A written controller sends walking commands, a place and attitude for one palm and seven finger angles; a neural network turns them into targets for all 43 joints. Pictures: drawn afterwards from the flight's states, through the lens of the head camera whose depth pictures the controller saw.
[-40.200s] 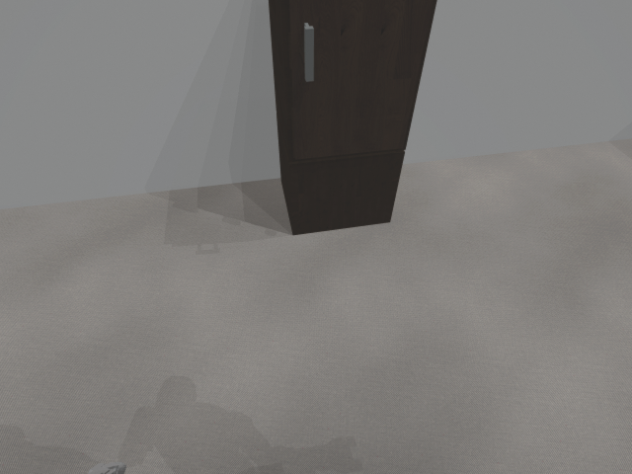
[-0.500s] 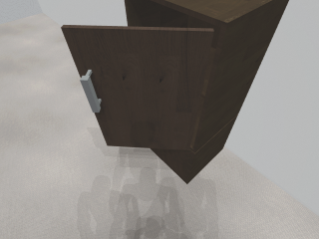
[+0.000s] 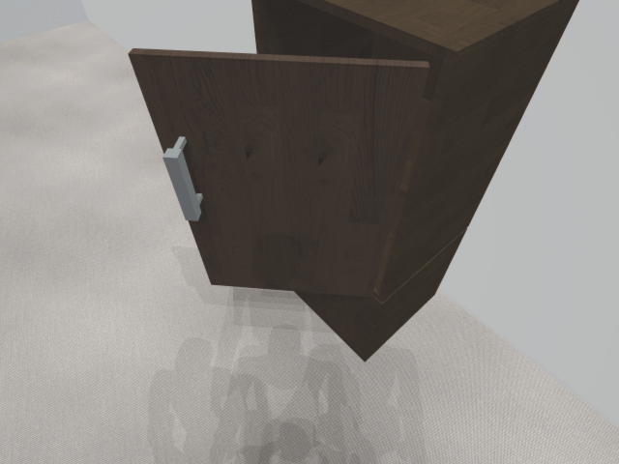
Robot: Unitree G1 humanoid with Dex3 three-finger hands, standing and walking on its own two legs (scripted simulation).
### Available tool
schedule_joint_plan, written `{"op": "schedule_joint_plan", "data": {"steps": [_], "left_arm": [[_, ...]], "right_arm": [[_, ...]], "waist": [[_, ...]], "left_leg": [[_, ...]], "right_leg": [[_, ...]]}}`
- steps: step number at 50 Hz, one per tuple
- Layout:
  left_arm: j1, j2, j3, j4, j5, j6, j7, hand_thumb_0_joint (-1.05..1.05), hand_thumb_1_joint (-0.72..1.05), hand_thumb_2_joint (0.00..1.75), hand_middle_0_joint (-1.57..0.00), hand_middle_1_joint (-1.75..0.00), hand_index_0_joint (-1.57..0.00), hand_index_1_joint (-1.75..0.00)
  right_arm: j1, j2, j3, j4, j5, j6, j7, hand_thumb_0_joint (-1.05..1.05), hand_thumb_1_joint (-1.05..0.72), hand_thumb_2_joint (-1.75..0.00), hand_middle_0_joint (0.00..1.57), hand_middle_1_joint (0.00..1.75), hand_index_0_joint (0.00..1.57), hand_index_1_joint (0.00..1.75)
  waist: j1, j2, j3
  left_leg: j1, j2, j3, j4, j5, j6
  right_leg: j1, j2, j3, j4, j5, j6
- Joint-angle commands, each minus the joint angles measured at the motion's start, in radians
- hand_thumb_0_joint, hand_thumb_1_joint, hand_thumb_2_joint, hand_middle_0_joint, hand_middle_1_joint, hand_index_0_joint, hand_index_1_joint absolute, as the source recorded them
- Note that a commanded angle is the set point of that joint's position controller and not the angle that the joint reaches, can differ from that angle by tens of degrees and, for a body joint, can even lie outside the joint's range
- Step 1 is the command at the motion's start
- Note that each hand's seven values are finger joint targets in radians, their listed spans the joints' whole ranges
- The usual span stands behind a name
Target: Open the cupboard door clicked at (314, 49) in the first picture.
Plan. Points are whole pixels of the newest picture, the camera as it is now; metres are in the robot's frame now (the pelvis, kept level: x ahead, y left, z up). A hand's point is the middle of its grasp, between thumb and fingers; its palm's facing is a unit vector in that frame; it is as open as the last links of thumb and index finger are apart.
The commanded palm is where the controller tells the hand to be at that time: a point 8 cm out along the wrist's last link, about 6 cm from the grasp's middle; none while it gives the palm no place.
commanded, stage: look again from close up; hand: left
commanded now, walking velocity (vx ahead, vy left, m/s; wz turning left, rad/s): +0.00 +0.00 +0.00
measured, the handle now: (187, 179) +0.55 +0.26 +0.04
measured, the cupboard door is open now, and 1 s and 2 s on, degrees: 43 43 43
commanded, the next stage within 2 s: raise the hand with hooked fingers in 0.14 s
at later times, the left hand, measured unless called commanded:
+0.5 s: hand (170, 396) +0.20 +0.19 +0.00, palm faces +0.11 -0.99 -0.01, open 7.7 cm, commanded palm +0.12 +0.24 -0.05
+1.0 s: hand (135, 416) +0.18 +0.23 -0.02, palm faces -0.04 -1.00 -0.03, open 10.6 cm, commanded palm +0.14 +0.29 -0.01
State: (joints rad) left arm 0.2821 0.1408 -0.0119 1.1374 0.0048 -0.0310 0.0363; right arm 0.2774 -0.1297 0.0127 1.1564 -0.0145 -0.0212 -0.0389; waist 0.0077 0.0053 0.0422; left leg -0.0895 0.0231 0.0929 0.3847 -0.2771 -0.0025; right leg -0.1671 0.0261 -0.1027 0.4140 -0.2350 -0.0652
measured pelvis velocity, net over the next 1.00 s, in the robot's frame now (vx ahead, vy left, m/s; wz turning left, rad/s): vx -0.05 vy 0.03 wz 0.04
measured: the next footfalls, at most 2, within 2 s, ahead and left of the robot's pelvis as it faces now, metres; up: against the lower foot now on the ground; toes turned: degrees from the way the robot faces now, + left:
none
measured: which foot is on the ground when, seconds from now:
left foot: down 0.00-1.00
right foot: down 0.00-1.00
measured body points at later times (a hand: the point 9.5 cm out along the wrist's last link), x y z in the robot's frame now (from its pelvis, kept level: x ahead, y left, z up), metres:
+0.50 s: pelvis -0.03 +0.01 -0.03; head -0.01 +0.01 +0.42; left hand +0.18 +0.24 +0.00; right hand +0.12 -0.26 -0.11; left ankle -0.04 +0.12 -0.74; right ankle +0.00 -0.07 -0.74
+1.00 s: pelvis -0.05 +0.03 -0.07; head +0.00 +0.04 +0.38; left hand +0.17 +0.28 -0.01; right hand +0.12 -0.17 -0.15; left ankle -0.04 +0.12 -0.74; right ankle +0.00 -0.07 -0.74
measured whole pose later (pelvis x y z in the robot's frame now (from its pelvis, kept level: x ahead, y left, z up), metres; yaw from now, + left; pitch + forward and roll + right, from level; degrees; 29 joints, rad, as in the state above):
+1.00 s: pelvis -0.05 +0.03 -0.07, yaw +2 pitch +11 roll -2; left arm 0.28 0.28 0.19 0.07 -0.29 -0.29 -0.34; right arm 0.26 -0.19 0.09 0.57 0.03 -0.22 -0.05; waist 0.00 0.03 -0.09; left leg -0.72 0.02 0.03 1.03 -0.49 0.04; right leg -0.74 -0.02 -0.15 0.95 -0.40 -0.04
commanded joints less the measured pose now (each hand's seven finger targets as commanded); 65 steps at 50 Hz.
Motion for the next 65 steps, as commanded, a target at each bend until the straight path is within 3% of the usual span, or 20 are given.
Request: {"op": "schedule_joint_plan", "data": {"steps": [1,11,12,13,14,15,16,17,19,20,22,24,25,26,29,34,39,47,55,65], "left_arm": [[0.065,0.09,0.02,-0.033,0.004,-0.009,0.005,0.0,0.9,0.9,-0.2,-0.3,-0.2,-0.3],[0.066,0.09,0.022,-0.034,0.004,-0.007,0.006,0.0,0.9,0.9,-0.2,-0.3,-0.2,-0.3],[0.168,0.124,0.027,0.011,0.014,-0.022,0.047,0.0,0.9,0.9,-0.2,-0.3,-0.2,-0.3],[-0.581,0.327,0.092,-1.484,-0.204,-0.243,0.016,0.0,0.88,0.89,-0.2,-0.32,-0.2,-0.32],[-0.208,0.279,0.113,-1.269,-0.122,-0.193,0.067,0.0,0.85,0.88,-0.2,-0.33,-0.2,-0.33],[0.053,0.072,0.008,-1.091,-0.146,-0.056,0.096,0.0,0.83,0.87,-0.21,-0.34,-0.21,-0.34],[0.048,-0.031,-0.054,-1.071,-0.171,-0.045,0.071,0.0,0.81,0.86,-0.21,-0.36,-0.21,-0.36],[-0.03,0.013,-0.028,-1.112,-0.192,-0.093,0.05,0.0,0.78,0.85,-0.21,-0.37,-0.21,-0.37],[0.004,0.061,0.054,-1.05,-0.192,-0.207,-0.006,0.0,0.74,0.83,-0.21,-0.4,-0.21,-0.4],[0.098,0.052,0.084,-0.983,-0.198,-0.265,-0.046,0.0,0.71,0.82,-0.21,-0.42,-0.21,-0.42],[0.3,0.008,0.11,-0.912,-0.232,-0.4,-0.152,0.0,0.67,0.8,-0.22,-0.45,-0.22,-0.45],[0.318,0.03,0.144,-0.924,-0.265,-0.548,-0.279,0.0,0.62,0.78,-0.22,-0.48,-0.22,-0.48],[0.327,0.1,0.207,-0.89,-0.262,-0.604,-0.345,0.0,0.6,0.77,-0.22,-0.5,-0.22,-0.5],[0.289,0.135,0.226,-0.926,-0.263,-0.63,-0.381,0.0,0.57,0.76,-0.22,-0.51,-0.22,-0.51],[0.183,0.171,0.246,-1.069,-0.292,-0.549,-0.395,0.0,0.5,0.73,-0.23,-0.55,-0.23,-0.55],[-0.053,0.193,0.218,-1.427,-0.267,-0.524,-0.288,0.0,0.39,0.68,-0.24,-0.63,-0.24,-0.63],[-0.089,0.195,0.161,-1.391,-0.251,-0.51,-0.316,0.0,0.27,0.63,-0.25,-0.7,-0.25,-0.7],[-0.035,0.273,0.307,-1.27,-0.323,-0.306,-0.386,0.0,0.08,0.55,-0.26,-0.82,-0.26,-0.82],[-0.071,0.285,0.327,-1.24,-0.328,-0.353,-0.366,0.0,-0.1,0.47,-0.27,-0.94,-0.27,-0.94],[-0.194,0.38,0.405,-1.218,-0.343,-0.34,-0.396,0.0,-0.34,0.37,-0.29,-1.1,-0.29,-1.1]], "right_arm": [[0.093,-0.074,-0.011,-0.013,0.001,-0.012,-0.002,0.0,-0.9,-0.9,0.2,0.3,0.2,0.3],[0.099,-0.069,-0.012,-0.006,0.002,-0.015,-0.004,0.0,-0.9,-0.9,0.2,0.3,0.2,0.3],[-0.026,-0.112,-0.024,-0.08,0.016,-0.021,0.005,0.0,-0.9,-0.9,0.2,0.3,0.2,0.3],[0.003,-0.314,-0.031,-0.437,0.054,-0.179,-0.038,0.0,-0.9,-0.9,0.2,0.3,0.2,0.3],[-0.088,-0.229,-0.023,-0.403,0.041,-0.252,-0.067,0.0,-0.9,-0.9,0.2,0.3,0.2,0.3],[-0.078,-0.187,-0.036,-0.411,0.062,-0.274,-0.056,0.0,-0.9,-0.9,0.2,0.3,0.2,0.3],[-0.06,-0.203,-0.034,-0.38,0.073,-0.279,-0.058,0.0,-0.9,-0.9,0.2,0.3,0.2,0.3],[-0.088,-0.245,-0.045,-0.438,0.07,-0.301,-0.054,0.0,-0.9,-0.9,0.2,0.3,0.2,0.3],[-0.062,-0.272,-0.07,-0.489,0.034,-0.321,-0.044,0.0,-0.9,-0.9,0.2,0.3,0.2,0.3],[-0.078,-0.263,-0.078,-0.524,0.033,-0.329,-0.03,0.0,-0.9,-0.9,0.2,0.3,0.2,0.3],[-0.116,-0.249,-0.087,-0.596,0.025,-0.335,0.001,0.0,-0.9,-0.9,0.2,0.3,0.2,0.3],[-0.14,-0.253,-0.099,-0.652,0.025,-0.331,0.032,0.0,-0.9,-0.9,0.2,0.3,0.2,0.3],[-0.137,-0.266,-0.109,-0.677,0.029,-0.322,0.048,0.0,-0.9,-0.9,0.2,0.3,0.2,0.3],[-0.152,-0.267,-0.107,-0.71,0.034,-0.312,0.054,0.0,-0.9,-0.9,0.2,0.3,0.2,0.3],[-0.187,-0.266,-0.101,-0.815,0.054,-0.27,0.039,0.0,-0.9,-0.9,0.2,0.3,0.2,0.3],[-0.095,-0.239,-0.08,-0.838,0.044,-0.247,0.011,0.0,-0.9,-0.9,0.2,0.3,0.2,0.3],[-0.075,-0.252,-0.049,-0.782,0.04,-0.263,-0.01,0.0,-0.9,-0.9,0.2,0.3,0.2,0.3],[-0.103,-0.248,-0.029,-0.778,0.056,-0.271,-0.032,0.0,-0.9,-0.9,0.2,0.3,0.2,0.3],[-0.073,-0.263,-0.031,-0.754,0.048,-0.304,-0.024,0.0,-0.9,-0.9,0.2,0.3,0.2,0.3],[-0.04,-0.289,-0.032,-0.737,0.052,-0.309,-0.039,0.0,-0.9,-0.9,0.2,0.3,0.2,0.3]], "waist": [[-0.004,-0.014,0.03],[-0.001,-0.003,0.035],[0.044,-0.061,0.018],[-0.089,0.125,-0.468],[0.0,0.299,-0.469],[-0.021,0.241,-0.276],[-0.04,0.044,-0.11],[-0.067,-0.076,-0.011],[-0.076,-0.235,-0.047],[-0.035,-0.185,-0.045],[0.036,-0.229,-0.1],[0.047,-0.204,-0.159],[0.056,-0.096,-0.176],[0.059,-0.084,-0.209],[0.063,-0.043,-0.268],[-0.012,0.1,-0.36],[-0.069,0.094,-0.301],[0.004,0.015,-0.371],[-0.003,0.018,-0.286],[0.001,0.081,-0.299]], "left_leg": [[-0.071,0.089,-0.089,-0.066,0.148,0.028],[-0.069,0.092,-0.092,-0.068,0.177,0.03],[-0.159,0.091,-0.02,0.2,0.174,0.001],[0.06,-0.02,-0.076,0.034,0.276,0.038],[0.063,-0.007,-0.057,0.029,0.415,0.04],[-0.022,0.019,-0.102,0.03,0.416,0.007],[-0.085,0.021,-0.1,0.051,0.316,0.02],[-0.148,0.007,-0.122,0.088,0.208,0.041],[-0.265,-0.016,-0.118,0.183,0.086,0.039],[-0.319,-0.031,-0.105,0.221,0.055,0.025],[-0.459,-0.044,-0.088,0.301,0.023,0.004],[-0.567,-0.06,-0.073,0.399,0.0,-0.008],[-0.584,-0.066,-0.065,0.449,0.012,-0.016],[-0.628,-0.071,-0.056,0.479,0.004,-0.007],[-0.681,-0.078,-0.032,0.507,-0.068,0.014],[-0.584,-0.037,-0.092,0.53,-0.027,0.031],[-0.588,-0.015,-0.14,0.536,-0.051,0.028],[-0.578,-0.023,-0.149,0.435,-0.025,0.022],[-0.537,-0.017,-0.151,0.386,0.007,0.013],[-0.434,-0.014,-0.154,0.339,0.087,0.004]], "right_leg": [[0.023,-0.152,0.15,-0.067,0.225,0.01],[0.024,-0.151,0.142,-0.052,0.245,0.009],[0.041,-0.22,0.21,-0.016,0.823,0.086],[0.142,-0.131,0.178,0.054,0.55,0.038],[0.122,-0.07,0.14,0.083,0.312,0.005],[0.008,-0.065,0.089,0.073,0.162,0.019],[-0.082,-0.052,0.055,0.052,0.146,0.037],[-0.166,-0.052,0.051,0.045,0.109,0.052],[-0.292,-0.052,0.032,0.092,-0.044,0.064],[-0.316,-0.058,0.041,0.128,-0.087,0.057],[-0.331,-0.054,0.044,0.242,-0.098,0.043],[-0.345,-0.061,0.076,0.337,-0.056,0.036],[-0.342,-0.075,0.112,0.376,-0.02,0.019],[-0.358,-0.079,0.124,0.404,-0.028,0.019],[-0.381,-0.075,0.165,0.402,-0.163,0.032],[-0.442,-0.042,0.124,0.443,-0.106,0.032],[-0.519,-0.022,0.076,0.451,-0.119,0.035],[-0.349,-0.027,0.054,0.387,-0.121,0.041],[-0.366,-0.022,0.032,0.372,-0.094,0.033],[-0.304,-0.02,0.03,0.339,-0.01,0.029]]}}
